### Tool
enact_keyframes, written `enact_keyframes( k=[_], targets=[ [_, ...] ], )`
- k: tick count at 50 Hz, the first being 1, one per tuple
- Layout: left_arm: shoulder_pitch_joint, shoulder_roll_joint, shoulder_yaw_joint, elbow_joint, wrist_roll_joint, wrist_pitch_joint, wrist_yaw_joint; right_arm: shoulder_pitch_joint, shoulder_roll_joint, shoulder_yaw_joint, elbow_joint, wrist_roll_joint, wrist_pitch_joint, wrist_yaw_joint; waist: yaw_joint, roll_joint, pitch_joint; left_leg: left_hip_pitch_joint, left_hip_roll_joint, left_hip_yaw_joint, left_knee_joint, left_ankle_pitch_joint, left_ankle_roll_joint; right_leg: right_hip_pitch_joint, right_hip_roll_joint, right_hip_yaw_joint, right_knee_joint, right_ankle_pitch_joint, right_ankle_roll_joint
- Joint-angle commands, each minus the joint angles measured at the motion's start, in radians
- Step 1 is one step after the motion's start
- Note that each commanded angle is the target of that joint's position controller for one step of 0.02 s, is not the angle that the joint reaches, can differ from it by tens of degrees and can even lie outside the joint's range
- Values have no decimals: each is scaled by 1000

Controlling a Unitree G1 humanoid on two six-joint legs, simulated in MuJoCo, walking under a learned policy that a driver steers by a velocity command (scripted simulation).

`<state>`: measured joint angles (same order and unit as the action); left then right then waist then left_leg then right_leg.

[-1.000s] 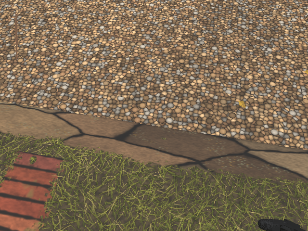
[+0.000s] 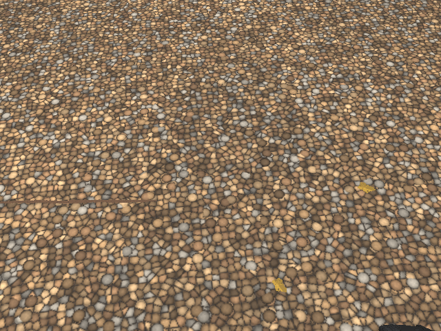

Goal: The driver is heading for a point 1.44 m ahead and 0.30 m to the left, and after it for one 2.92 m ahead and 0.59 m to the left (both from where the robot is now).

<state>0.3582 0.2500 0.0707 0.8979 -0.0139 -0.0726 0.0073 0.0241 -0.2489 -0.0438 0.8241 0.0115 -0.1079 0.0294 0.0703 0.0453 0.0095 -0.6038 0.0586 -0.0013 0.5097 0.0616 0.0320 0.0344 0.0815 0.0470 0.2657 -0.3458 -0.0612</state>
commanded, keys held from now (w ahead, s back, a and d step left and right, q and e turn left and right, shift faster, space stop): w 0.44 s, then w+q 0.56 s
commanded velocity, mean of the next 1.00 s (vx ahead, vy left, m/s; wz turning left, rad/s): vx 0.50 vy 0.00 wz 0.18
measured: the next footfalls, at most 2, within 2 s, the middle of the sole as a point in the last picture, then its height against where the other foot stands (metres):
left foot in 0.06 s outside the picture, level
right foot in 0.60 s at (292, 317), level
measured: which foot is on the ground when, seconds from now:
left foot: up 0.00-0.04, down 0.06-0.60, up 0.62-1.00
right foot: down 0.00-0.08, up 0.10-0.58, down 0.60-1.00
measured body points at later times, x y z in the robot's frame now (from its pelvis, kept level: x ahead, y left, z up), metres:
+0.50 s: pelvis +0.28 +0.02 +0.01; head +0.31 +0.02 +0.46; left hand +0.49 +0.26 -0.09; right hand +0.28 -0.25 -0.13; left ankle +0.19 +0.12 -0.73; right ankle +0.47 -0.14 -0.70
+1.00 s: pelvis +0.55 +0.01 +0.00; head +0.57 +0.02 +0.45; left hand +0.50 +0.29 -0.13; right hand +0.78 -0.20 -0.10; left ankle +0.68 +0.19 -0.69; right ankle +0.48 -0.12 -0.73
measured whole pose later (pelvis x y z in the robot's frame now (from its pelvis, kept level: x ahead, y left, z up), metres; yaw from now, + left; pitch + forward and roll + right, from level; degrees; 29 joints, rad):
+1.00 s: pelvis +0.55 +0.01 +0.00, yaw +15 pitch +1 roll -3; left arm 0.31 0.26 0.08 0.92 0.00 -0.09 0.02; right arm 0.11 -0.27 -0.07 0.79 0.02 -0.03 0.03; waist 0.07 0.04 0.01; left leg -0.68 0.12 -0.01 0.74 -0.01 0.03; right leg 0.03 0.00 -0.25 0.23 -0.28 0.01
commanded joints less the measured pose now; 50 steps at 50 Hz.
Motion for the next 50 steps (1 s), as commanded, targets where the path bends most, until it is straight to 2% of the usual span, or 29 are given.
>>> enact_keyframes(
  k=[1,2,3,4,5,6,7,8,9,11,13,16,20,23,25,27,28,29,30,31,32,33,34,35,36,38,41,46,50],
  targets=[
    [19,169,39,-25,1,6,11,-40,-126,-32,-77,1,-26,10,-50,-151,-2,56,-35,21,-25,-108,47,58,-306,117,81,723,-110],
    [-4,171,37,-30,2,11,10,72,-154,-48,-46,-1,-26,7,-114,-149,-72,218,-68,52,-42,-99,72,41,-270,87,206,880,-92],
    [-19,149,25,-44,9,12,9,244,-198,-65,-3,-11,-25,1,-188,-123,-196,492,-5,-8,2,-50,119,-83,-219,51,419,821,-63],
    [98,57,-3,-54,17,-2,1,390,-284,-87,19,-27,-21,-4,-175,73,-369,914,243,-379,15,-110,261,-453,-86,2,809,437,5],
    [129,37,-15,-32,0,-20,-7,440,-236,-76,47,-9,-11,1,-181,242,-459,1052,349,-732,-159,-284,335,-673,9,64,1029,-211,28],
    [39,138,8,-53,-23,-34,-11,375,-178,-56,38,7,-8,0,-192,144,-309,955,312,-661,-197,-431,276,-790,-59,111,1108,-191,11],
    [-59,152,8,-85,-32,-40,-11,285,-149,-46,14,2,-2,-4,-174,62,-179,791,278,-521,-222,-421,234,-810,-115,69,1084,-100,2],
    [-105,142,9,-96,-17,-38,-6,216,-128,-37,5,-10,-1,-2,-139,-9,-80,618,241,-419,-261,-330,221,-778,-158,41,1012,-26,5],
    [-98,137,17,-95,-3,-30,-1,181,-106,-29,-1,-21,-7,0,-101,4,-51,517,208,-355,-287,-253,207,-716,-194,45,943,21,6],
    [-46,96,14,-80,0,-10,3,171,-101,-26,7,-21,-10,4,-63,35,-39,425,171,-271,-337,-177,208,-639,-215,36,877,51,15],
    [-66,79,10,-90,5,0,7,192,-129,-33,21,-16,-14,-1,-56,32,-20,400,166,-210,-369,-91,221,-664,-228,19,801,102,36],
    [-165,72,7,-119,13,-2,6,232,-155,-41,39,-11,-6,-18,-78,8,-3,428,148,-138,-388,-18,207,-718,-233,6,625,271,61],
    [-301,46,-6,-150,5,-13,-7,295,-167,-41,64,2,4,-28,-127,11,20,453,110,-57,-386,-23,167,-660,-188,-38,384,448,63],
    [-394,51,-10,-184,-2,-19,-21,359,-170,-43,93,9,16,-27,-161,13,48,532,145,-82,-351,-43,168,-670,-167,-40,300,432,57],
    [-426,64,-8,-206,-4,-29,-34,377,-175,-45,104,12,30,-31,-154,20,59,592,177,-119,-302,-19,163,-674,-154,-29,252,367,42],
    [-382,97,3,-202,-4,-41,-40,359,-195,-53,102,14,40,-37,-113,42,37,617,196,-154,-241,40,146,-588,-134,-28,214,299,25],
    [-308,119,15,-183,-2,-45,-38,333,-203,-55,95,16,43,-38,-63,48,-3,604,179,-146,-166,150,130,-468,-110,-49,185,287,9],
    [-160,168,39,-139,4,-49,-30,323,-179,-45,88,12,44,-38,4,30,-103,544,122,-110,-3,223,102,-242,-110,-52,188,304,-20],
    [29,244,61,-111,23,-48,-18,313,-120,-23,57,-8,41,-36,75,-65,-265,348,48,-56,302,7,59,69,-290,124,234,330,-86],
    [83,311,75,-85,25,-37,-19,454,-2,9,45,3,20,-31,11,-346,-404,-34,-104,-17,636,-591,1,396,-525,553,147,181,-233],
    [85,205,49,-94,19,-33,-17,411,-115,-16,64,27,8,-30,49,-264,-387,-132,-58,-132,768,-648,3,358,-506,618,79,44,-219],
    [12,159,33,-104,15,-34,-13,322,-166,-33,35,40,6,-30,45,-214,-236,-191,-14,-118,797,-564,10,232,-474,461,58,58,-170],
    [-58,134,23,-111,17,-35,-13,276,-155,-34,27,35,10,-35,17,-148,-159,-162,30,-98,771,-477,7,94,-436,348,27,121,-145],
    [-112,106,16,-110,19,-37,-16,255,-144,-39,23,22,18,-38,-11,-136,-94,-128,55,-96,723,-420,3,-23,-402,262,-13,172,-132],
    [-145,87,10,-107,26,-41,-17,276,-126,-44,25,22,33,-38,-46,-156,-64,-72,79,-104,694,-380,3,-103,-376,187,-52,201,-120],
    [-168,89,15,-95,26,-49,-17,286,-83,-41,16,26,59,-34,-74,-153,-31,-37,93,-96,660,-349,-4,-179,-367,98,-106,258,-126],
    [-156,120,28,-73,30,-53,-5,240,-71,-43,-17,16,77,-34,-83,-114,4,-97,98,-105,578,-247,-20,-186,-369,-12,-137,347,-132],
    [-127,157,39,-54,25,-40,12,96,-51,-32,-69,9,70,-4,-42,-94,44,-79,78,-36,304,-31,-17,-150,-341,-173,-149,376,-100],
    [-69,188,52,-32,6,-18,15,-16,-54,-26,-127,9,72,18,-5,-88,81,-98,60,17,183,-78,12,-26,-379,-221,-110,404,-83]
  ],
)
